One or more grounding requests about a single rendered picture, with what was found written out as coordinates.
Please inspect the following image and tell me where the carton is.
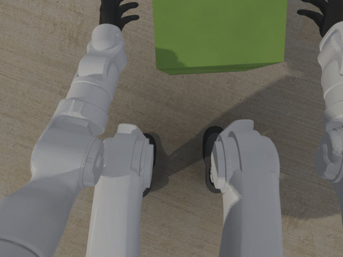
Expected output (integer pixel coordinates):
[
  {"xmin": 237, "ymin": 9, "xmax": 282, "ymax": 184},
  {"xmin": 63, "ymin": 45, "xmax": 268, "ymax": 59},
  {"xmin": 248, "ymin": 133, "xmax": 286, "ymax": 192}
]
[{"xmin": 152, "ymin": 0, "xmax": 287, "ymax": 75}]

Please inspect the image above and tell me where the right robot upper arm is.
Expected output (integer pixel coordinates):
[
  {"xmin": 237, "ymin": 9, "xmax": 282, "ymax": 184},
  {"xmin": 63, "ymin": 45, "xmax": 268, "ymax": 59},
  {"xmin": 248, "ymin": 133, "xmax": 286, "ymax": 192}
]
[{"xmin": 315, "ymin": 127, "xmax": 343, "ymax": 227}]

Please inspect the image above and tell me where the right robot hand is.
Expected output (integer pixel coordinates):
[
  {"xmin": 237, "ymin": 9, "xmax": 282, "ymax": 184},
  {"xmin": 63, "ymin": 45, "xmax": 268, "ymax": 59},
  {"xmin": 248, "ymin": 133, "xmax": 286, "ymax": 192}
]
[{"xmin": 297, "ymin": 0, "xmax": 343, "ymax": 38}]

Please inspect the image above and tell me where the right robot forearm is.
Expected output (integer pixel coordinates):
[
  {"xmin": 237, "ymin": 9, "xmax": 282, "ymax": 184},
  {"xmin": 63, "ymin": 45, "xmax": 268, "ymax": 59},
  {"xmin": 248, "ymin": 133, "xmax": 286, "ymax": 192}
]
[{"xmin": 317, "ymin": 21, "xmax": 343, "ymax": 131}]

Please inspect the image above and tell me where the left robot forearm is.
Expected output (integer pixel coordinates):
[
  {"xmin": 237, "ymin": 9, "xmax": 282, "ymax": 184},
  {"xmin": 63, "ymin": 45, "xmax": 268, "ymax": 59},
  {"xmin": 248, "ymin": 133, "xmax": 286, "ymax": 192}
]
[{"xmin": 31, "ymin": 24, "xmax": 128, "ymax": 174}]

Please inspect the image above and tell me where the left robot upper arm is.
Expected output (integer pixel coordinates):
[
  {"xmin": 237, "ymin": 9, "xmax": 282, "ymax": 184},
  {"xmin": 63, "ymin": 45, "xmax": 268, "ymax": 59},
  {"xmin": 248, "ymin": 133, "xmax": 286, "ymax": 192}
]
[{"xmin": 0, "ymin": 127, "xmax": 105, "ymax": 257}]

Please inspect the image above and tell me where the robot left thigh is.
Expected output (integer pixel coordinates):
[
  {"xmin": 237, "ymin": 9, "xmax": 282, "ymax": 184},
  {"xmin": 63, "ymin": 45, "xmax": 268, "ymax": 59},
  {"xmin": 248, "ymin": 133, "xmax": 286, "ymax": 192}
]
[{"xmin": 86, "ymin": 133, "xmax": 154, "ymax": 257}]

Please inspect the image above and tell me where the robot right foot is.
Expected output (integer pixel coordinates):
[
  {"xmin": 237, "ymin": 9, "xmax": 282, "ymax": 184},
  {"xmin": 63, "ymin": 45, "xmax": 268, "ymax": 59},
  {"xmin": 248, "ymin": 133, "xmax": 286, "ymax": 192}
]
[{"xmin": 203, "ymin": 126, "xmax": 223, "ymax": 193}]

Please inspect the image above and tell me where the left robot hand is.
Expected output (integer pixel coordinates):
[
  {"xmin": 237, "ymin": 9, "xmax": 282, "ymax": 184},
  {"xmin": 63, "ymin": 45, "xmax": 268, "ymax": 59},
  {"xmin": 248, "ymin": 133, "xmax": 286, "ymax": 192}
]
[{"xmin": 99, "ymin": 0, "xmax": 139, "ymax": 32}]

